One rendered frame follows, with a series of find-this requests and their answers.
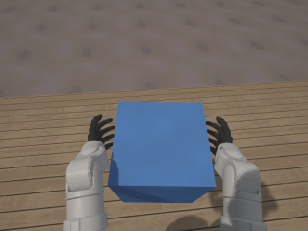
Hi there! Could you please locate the carton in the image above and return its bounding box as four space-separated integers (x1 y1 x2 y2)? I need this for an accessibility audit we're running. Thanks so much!
107 101 216 203

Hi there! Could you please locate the left robot forearm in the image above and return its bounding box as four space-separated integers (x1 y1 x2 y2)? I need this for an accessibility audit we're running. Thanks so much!
63 141 110 231

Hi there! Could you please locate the right robot forearm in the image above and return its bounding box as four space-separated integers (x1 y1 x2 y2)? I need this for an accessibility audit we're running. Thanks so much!
214 142 268 231

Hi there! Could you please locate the robot left hand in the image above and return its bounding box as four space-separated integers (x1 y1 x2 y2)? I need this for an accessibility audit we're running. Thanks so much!
88 114 116 150

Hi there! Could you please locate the robot right hand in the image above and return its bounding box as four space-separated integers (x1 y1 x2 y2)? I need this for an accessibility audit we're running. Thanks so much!
206 116 233 156

